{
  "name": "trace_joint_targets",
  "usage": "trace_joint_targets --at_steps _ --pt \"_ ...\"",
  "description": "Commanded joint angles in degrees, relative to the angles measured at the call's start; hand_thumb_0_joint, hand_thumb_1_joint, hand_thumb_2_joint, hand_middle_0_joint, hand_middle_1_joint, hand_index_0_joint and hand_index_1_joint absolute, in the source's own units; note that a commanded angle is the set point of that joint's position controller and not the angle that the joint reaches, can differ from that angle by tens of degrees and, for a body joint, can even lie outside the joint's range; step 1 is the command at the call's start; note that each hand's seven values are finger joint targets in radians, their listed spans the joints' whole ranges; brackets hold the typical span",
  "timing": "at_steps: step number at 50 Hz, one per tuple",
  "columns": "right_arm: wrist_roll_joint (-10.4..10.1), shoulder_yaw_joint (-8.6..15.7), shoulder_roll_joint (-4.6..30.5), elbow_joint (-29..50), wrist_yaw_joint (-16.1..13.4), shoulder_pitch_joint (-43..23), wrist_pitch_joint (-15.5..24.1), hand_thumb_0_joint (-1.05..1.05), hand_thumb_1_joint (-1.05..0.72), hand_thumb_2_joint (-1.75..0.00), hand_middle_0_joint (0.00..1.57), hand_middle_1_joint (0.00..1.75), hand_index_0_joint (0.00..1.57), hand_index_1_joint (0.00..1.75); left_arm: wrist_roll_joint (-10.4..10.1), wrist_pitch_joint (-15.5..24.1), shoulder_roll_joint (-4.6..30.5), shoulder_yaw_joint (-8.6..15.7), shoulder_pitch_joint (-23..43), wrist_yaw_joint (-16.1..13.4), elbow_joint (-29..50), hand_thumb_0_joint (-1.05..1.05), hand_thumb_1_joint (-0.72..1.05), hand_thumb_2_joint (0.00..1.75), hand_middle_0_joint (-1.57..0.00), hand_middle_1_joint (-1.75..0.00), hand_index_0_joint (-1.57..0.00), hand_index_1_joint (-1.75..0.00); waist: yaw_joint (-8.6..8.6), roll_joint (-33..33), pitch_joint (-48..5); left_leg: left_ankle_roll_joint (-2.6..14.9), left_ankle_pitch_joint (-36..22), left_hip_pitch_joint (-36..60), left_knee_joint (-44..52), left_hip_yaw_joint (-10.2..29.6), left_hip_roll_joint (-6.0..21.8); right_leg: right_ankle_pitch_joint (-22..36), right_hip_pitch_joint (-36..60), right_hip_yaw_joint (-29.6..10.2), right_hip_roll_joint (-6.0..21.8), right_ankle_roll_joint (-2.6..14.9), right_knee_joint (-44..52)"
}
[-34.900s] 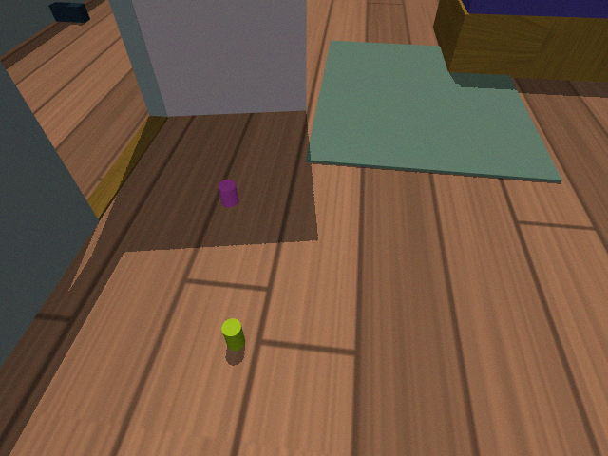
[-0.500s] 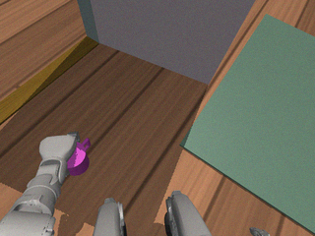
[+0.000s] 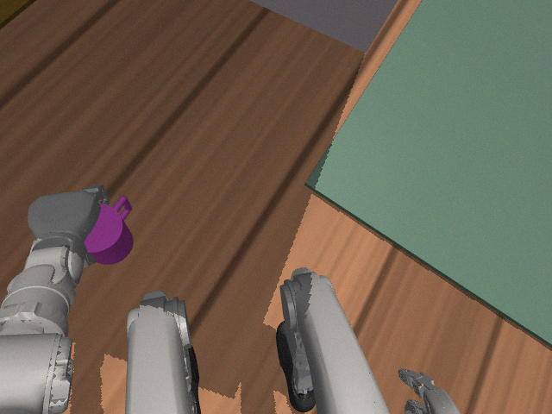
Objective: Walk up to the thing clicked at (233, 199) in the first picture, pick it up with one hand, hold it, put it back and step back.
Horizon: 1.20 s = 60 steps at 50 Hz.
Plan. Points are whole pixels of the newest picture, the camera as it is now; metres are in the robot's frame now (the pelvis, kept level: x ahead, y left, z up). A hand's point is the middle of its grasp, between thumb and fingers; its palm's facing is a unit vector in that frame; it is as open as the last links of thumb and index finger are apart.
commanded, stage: crouch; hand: left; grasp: from above
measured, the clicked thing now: (108, 227) +0.44 +0.22 -0.24
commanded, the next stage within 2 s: lower in 0.74 s
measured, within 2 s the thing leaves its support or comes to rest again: rests again in 1.22 s
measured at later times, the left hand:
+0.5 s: hand (90, 226) +0.45 +0.25 -0.26, palm faces -0.51 -0.04 -0.86, open 10.7 cm
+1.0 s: hand (97, 221) +0.47 +0.25 -0.30, palm faces -0.49 -0.04 -0.87, open 10.7 cm
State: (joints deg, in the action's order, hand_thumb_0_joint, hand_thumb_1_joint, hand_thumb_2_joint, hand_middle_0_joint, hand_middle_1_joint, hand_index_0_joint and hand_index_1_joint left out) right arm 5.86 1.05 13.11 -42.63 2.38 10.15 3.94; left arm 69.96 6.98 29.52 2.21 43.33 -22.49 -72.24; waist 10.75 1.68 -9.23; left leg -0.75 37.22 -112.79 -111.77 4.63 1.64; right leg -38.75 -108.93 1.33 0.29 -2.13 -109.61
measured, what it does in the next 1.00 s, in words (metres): lowers itself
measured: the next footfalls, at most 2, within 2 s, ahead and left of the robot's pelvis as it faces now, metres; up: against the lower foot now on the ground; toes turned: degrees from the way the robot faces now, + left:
none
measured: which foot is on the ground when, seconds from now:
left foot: down 0.00-1.00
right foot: down 0.00-1.00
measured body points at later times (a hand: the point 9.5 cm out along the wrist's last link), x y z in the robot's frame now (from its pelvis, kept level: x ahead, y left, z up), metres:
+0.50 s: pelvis +0.00 +0.00 -0.07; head +0.25 +0.04 +0.30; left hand +0.47 +0.25 -0.21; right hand +0.02 -0.28 -0.18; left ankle +0.07 +0.13 -0.43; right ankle +0.07 -0.14 -0.43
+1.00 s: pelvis -0.01 +0.00 -0.11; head +0.25 +0.04 +0.25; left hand +0.49 +0.25 -0.25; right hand +0.01 -0.28 -0.21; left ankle +0.07 +0.13 -0.43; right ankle +0.07 -0.14 -0.43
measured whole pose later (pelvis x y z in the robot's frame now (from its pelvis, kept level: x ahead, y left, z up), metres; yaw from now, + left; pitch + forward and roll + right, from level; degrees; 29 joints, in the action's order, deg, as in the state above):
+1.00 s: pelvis -0.01 +0.00 -0.11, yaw -4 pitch +37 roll -7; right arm 8.1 -3.4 15.8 -42.1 6.2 9.2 4.4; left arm 71.3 7.4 41.0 5.7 57.7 -22.4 -85.0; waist 14.9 -0.1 -2.0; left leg -1.3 39.0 -130.2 -132.0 8.2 1.8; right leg -39.7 -125.7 3.0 -1.5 -2.6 -128.3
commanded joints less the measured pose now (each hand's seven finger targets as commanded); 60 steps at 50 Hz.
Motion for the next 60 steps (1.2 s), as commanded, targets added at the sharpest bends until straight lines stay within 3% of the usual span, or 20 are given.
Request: trace_joint_targets --at_steps 1,7,12,14,15,18,20,22,25,32,37,38,40,42,44,47,49,54,60 --pt "0.8 4.07 13.09 0.61 -0.28 12.57 1.08 0.0 -0.91 -0.9 0.2 0.3 0.2 0.3 0.22 0.08 19.79 4.52 29.53 -6.64 13.42 0.0 0.59 1.01 -0.99 -0.82 -0.99 -0.83 1.16 15.82 -44.46 1.11 -13.47 36.41 9.21 -2.28 -0.89 15.05 12.73 3.18 -0.89 3.98 10.21" --pt "1.42 3.51 13.05 0.62 0.48 12.81 1.07 0.0 -0.91 -0.9 0.2 0.3 0.2 0.3 0.13 -1.83 20.49 4.67 29.75 -6.64 9.44 0.0 0.6 1.02 -0.99 -0.84 -0.99 -0.84 1.03 16.22 -44.96 1.57 -16.22 33.28 4.14 -2.96 -0.62 18.19 12.49 3.24 -1.38 3.68 7.37" --pt "1.22 3.3 13.18 0.6 1.25 12.56 0.87 0.0 -0.91 -0.9 0.2 0.3 0.2 0.3 -0.56 -2.84 19.82 3.67 29.03 -4.16 5.99 0.0 0.62 1.02 -0.99 -0.85 -1.0 -0.85 1.3 16.47 -41.25 1.49 -14.54 29.22 2.61 -2.67 -0.4 16.54 9.85 3.98 -1.71 3.85 5.15" --pt "1.05 3.36 13.9 1.21 1.52 12.83 0.68 0.0 -0.91 -0.9 0.2 0.3 0.2 0.3 -0.68 -2.89 21.72 4.87 27.49 -3.17 4.19 0.0 0.63 1.0 -1.0 -0.85 -1.0 -0.84 0.95 15.64 -41.09 1.43 -14.87 27.98 1.97 -2.38 -0.56 16.58 9.69 4.31 -1.63 3.84 3.89" --pt "1.04 3.27 13.42 1.37 1.75 12.76 0.61 0.0 -0.91 -0.9 0.2 0.3 0.2 0.3 -1.15 -2.67 19.88 3.84 27.66 -2.53 5.02 0.0 0.65 1.0 -1.01 -0.84 -1.01 -0.84 1.36 16.07 -41.1 1.33 -15.39 27.84 1.52 -2.27 -0.51 16.75 9.25 4.44 -1.72 3.86 3.25" --pt "0.82 3.27 13.81 1.46 2.23 13.28 0.1 0.0 -0.91 -0.9 0.2 0.3 0.2 0.3 -1.04 -1.94 20.87 3.66 27.48 -1.08 5.11 0.0 0.67 1.02 -1.02 -0.87 -1.03 -0.86 1.55 15.28 -40.28 1.48 -15.24 25.3 0.41 -2.29 -0.61 17.01 9.76 4.67 -2.01 3.74 2.12" --pt "0.64 3.55 14.47 1.57 2.37 13.42 -0.09 0.0 -0.91 -0.9 0.2 0.3 0.2 0.3 -1.06 -1.2 22.82 4.83 28.72 -0.63 5.62 0.0 0.68 1.02 -1.04 -0.83 -1.04 -0.84 1.61 15.31 -40.03 1.33 -14.56 24.81 0.05 -1.96 -0.59 16.28 7.98 4.93 -1.81 3.88 0.91" --pt "0.71 3.34 14.5 1.31 2.51 13.51 -0.21 0.0 -0.91 -0.9 0.2 0.3 0.2 0.3 -1.13 -0.12 21.57 3.69 31.13 -0.25 7.01 0.0 0.69 1.01 -1.04 -0.85 -1.05 -0.85 2.62 16.05 -39.47 1.46 -14.09 24.23 -1.06 -2.12 -0.55 16.17 6.62 4.94 -1.89 3.8 0.46" --pt "0.74 3.32 14.8 1.47 2.59 13.67 -0.24 0.0 -0.91 -0.9 0.2 0.3 0.2 0.3 -0.72 1.02 24.81 5.67 30.44 -1.05 7.39 0.0 0.68 0.96 -1.03 -0.83 -1.04 -0.82 2.06 15.55 -40.41 1.55 -13.27 23.06 -2.23 -2.26 -0.66 15.9 6.75 4.93 -1.84 3.74 -0.54" --pt "1.51 2.97 15.29 0.47 2.54 13.91 0.03 0.0 -0.91 -0.9 0.2 0.3 0.2 0.3 0.58 2.27 27.01 6.85 33.55 -3.82 10.22 0.0 0.63 0.94 -1.01 -0.78 -1.01 -0.78 2.63 19.1 -41.1 1.02 -11.34 24.18 -3.29 -2.23 -0.55 14.36 3.23 5.3 -1.66 4.11 -3.21" --pt "2.0 2.17 15.53 0.07 2.48 13.79 0.5 0.0 -0.92 -0.9 0.2 0.3 0.2 0.3 1.07 1.24 27.1 6.69 35.65 -5.19 7.09 0.0 0.63 0.96 -1.02 -0.79 -1.01 -0.79 3.86 20.69 -39.41 1.1 -9.31 23.36 -4.49 -2.35 -0.53 13.15 0.54 5.61 -1.52 4.1 -3.94" --pt "2.0 2.17 15.98 0.02 2.41 13.75 0.52 0.0 -0.91 -0.9 0.2 0.3 0.2 0.3 1.12 0.94 27.99 7.17 35.03 -5.28 5.96 0.0 0.63 0.97 -1.02 -0.78 -1.01 -0.79 3.38 19.53 -39.62 1.19 -9.02 22.97 -4.49 -2.21 -0.51 12.88 0.34 5.78 -1.5 4.09 -4.06" --pt "2.11 1.61 15.53 -0.1 2.64 13.87 0.69 0.0 -0.92 -0.9 0.2 0.3 0.2 0.3 0.76 0.71 26.78 6.05 35.82 -4.9 4.86 0.0 0.64 0.99 -1.03 -0.79 -1.02 -0.8 4.02 19.31 -39.2 1.5 -9.17 20.75 -5.87 -2.92 -0.65 13.45 1.61 5.45 -1.64 3.93 -4.03" --pt "2.02 1.22 15.72 -0.17 2.7 13.75 0.53 0.0 -0.91 -0.9 0.2 0.3 0.2 0.3 0.65 0.33 27.73 6.4 34.24 -4.39 3.33 0.0 0.65 1.05 -1.06 -0.8 -1.04 -0.82 3.32 18.11 -39.54 1.65 -10.09 19.31 -6.25 -2.93 -0.67 14.2 2.95 5.52 -1.88 3.76 -4.27" --pt "2.07 0.72 15.74 -0.05 2.9 13.77 0.52 0.0 -0.91 -0.9 0.2 0.3 0.2 0.3 0.45 0.2 27.9 5.9 34.27 -3.79 1.4 0.0 0.64 1.04 -1.06 -0.79 -1.04 -0.82 3.67 16.17 -39.2 2.04 -10.89 17.51 -7.56 -3.02 -0.52 15.43 4.61 5.46 -2.15 3.44 -4.28" --pt "2.39 -0.7 15.55 -0.6 3.21 13.79 0.43 0.0 -0.91 -0.9 0.2 0.3 0.2 0.3 0.23 0.57 25.89 4.31 34.34 -2.88 -3.65 0.0 0.68 1.02 -1.07 -0.8 -1.06 -0.81 4.79 12.94 -34.13 2.46 -10.31 12.32 -9.2 -2.83 -0.55 15.6 4.71 5.74 -2.39 2.95 -4.41" --pt "2.49 -1.04 16.16 -0.18 3.44 13.62 0.57 0.0 -0.91 -0.9 0.2 0.3 0.2 0.3 0.33 1.06 27.76 4.94 34.36 -2.63 -5.42 0.0 0.69 1.0 -1.07 -0.81 -1.06 -0.82 5.1 12.84 -33.1 2.53 -10.34 10.94 -10.16 -2.51 -0.56 15.42 4.35 6.1 -2.46 2.92 -5.4" --pt "2.88 -1.6 16.97 0.68 4.19 13.05 0.58 0.0 -0.91 -0.9 0.2 0.3 0.2 0.3 1.12 2.8 29.96 5.64 34.09 -2.59 -4.03 0.0 0.73 0.94 -1.08 -0.83 -1.09 -0.82 5.01 15.75 -34.29 1.92 -11.61 13.1 -11.23 -1.7 -0.42 15.99 3.73 7.37 -2.8 3.23 -8.07" --pt "3.47 -1.04 17.82 1.41 4.81 12.24 0.42 0.0 -0.91 -0.9 0.2 0.3 0.2 0.3 1.38 4.1 31.49 7.74 33.16 -4.73 2.43 0.0 0.77 0.94 -1.1 -0.82 -1.11 -0.81 5.21 21.71 -36.83 1.05 -13.62 16.72 -12.07 -1.25 -0.25 17.43 1.34 8.33 -2.73 3.57 -11.36"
